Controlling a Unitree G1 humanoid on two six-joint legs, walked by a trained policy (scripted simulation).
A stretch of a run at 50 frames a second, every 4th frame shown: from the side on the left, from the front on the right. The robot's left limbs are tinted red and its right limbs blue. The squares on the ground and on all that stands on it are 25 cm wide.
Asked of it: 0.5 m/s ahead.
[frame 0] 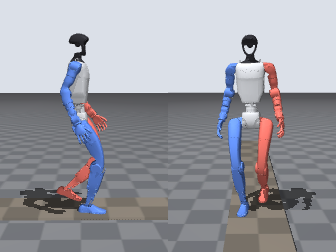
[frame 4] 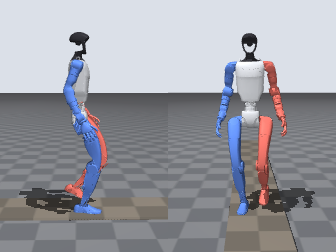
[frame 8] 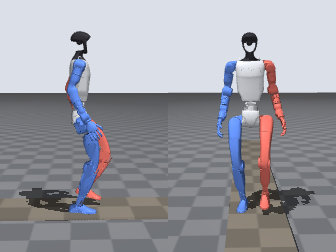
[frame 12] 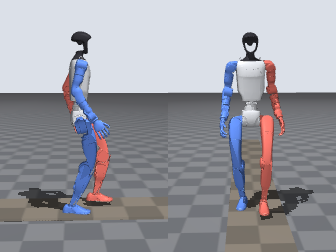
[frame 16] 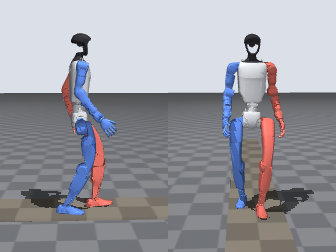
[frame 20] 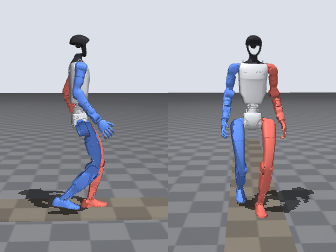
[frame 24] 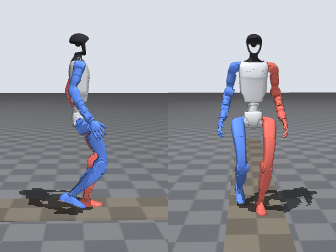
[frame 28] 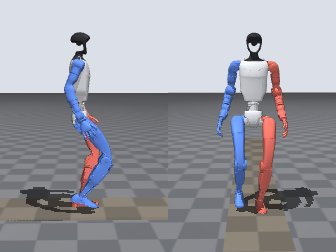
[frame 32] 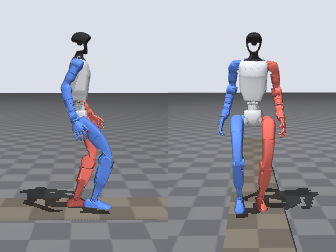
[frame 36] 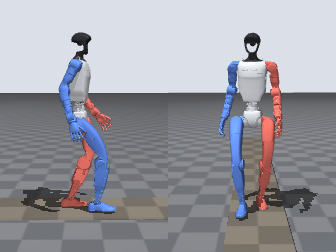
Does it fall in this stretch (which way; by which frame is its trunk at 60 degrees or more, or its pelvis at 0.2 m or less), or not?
no
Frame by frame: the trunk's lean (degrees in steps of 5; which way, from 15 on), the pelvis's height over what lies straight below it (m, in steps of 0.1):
0: 0, 0.8
4: 0, 0.8
8: 0, 0.8
12: 0, 0.8
16: 0, 0.8
20: 0, 0.7
24: 0, 0.8
28: 0, 0.8
32: 0, 0.8
36: 0, 0.8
